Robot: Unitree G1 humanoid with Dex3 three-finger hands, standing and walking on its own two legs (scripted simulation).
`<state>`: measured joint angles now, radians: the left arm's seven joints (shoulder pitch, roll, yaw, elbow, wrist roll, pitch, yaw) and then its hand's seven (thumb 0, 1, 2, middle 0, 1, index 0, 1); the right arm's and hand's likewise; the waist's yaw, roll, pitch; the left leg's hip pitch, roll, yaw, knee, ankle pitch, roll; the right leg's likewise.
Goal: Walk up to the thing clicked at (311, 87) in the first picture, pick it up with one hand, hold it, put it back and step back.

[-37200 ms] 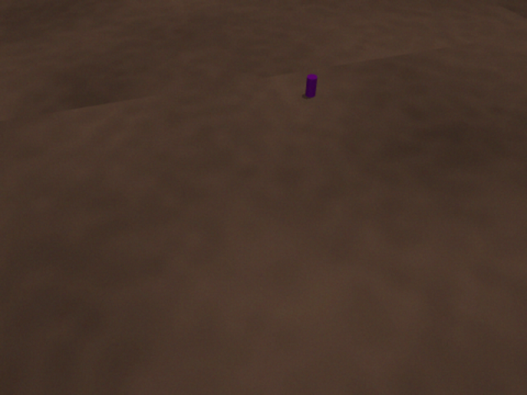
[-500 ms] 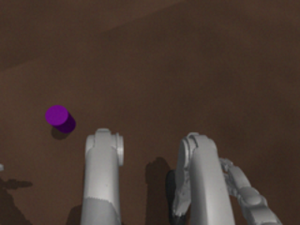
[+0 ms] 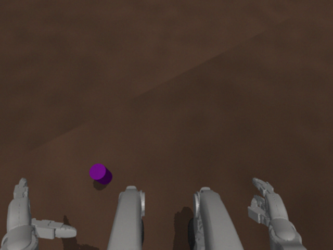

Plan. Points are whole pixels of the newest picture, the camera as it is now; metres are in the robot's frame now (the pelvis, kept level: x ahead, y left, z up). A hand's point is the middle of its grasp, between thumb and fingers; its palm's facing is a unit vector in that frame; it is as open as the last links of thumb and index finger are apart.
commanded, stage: home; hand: left
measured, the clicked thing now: (101, 174) +0.38 +0.30 -0.50
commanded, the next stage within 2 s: none
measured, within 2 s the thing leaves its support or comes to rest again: neither
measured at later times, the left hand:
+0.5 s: hand (54, 190) +0.24 +0.20 +0.09, palm faces +0.14 -0.95 -0.29, open 17.3 cm
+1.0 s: hand (59, 206) +0.21 +0.19 +0.09, palm faces +0.13 -0.95 -0.29, open 17.2 cm
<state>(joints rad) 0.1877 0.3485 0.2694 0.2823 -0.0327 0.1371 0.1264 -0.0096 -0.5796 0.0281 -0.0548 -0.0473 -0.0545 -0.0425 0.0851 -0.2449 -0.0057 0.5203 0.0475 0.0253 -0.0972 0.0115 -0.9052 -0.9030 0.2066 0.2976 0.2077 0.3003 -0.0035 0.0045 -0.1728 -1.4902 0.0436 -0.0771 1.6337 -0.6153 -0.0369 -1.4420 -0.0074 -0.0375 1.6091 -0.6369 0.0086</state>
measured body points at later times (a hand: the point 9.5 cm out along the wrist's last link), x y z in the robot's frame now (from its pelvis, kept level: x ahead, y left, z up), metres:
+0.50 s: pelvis +0.07 +0.02 +0.14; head +0.09 +0.03 +0.59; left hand +0.23 +0.25 +0.11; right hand +0.22 -0.21 +0.07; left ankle +0.06 +0.14 -0.53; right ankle +0.06 -0.13 -0.53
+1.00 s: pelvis +0.05 +0.00 +0.15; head +0.07 +0.01 +0.60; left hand +0.20 +0.24 +0.12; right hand +0.22 -0.23 +0.08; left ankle +0.06 +0.14 -0.54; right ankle +0.06 -0.13 -0.54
